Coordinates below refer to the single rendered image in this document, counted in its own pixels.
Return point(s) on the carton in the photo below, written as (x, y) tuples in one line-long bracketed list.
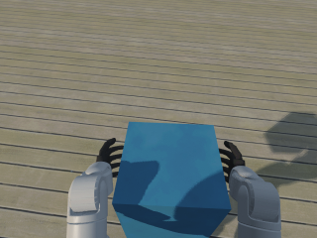
[(170, 182)]

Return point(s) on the left robot hand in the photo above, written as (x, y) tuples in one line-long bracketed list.
[(105, 152)]

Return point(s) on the right robot forearm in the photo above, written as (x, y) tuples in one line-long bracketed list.
[(258, 210)]

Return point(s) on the left robot forearm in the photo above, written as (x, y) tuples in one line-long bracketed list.
[(87, 202)]

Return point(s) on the right robot hand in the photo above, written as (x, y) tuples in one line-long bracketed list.
[(235, 157)]

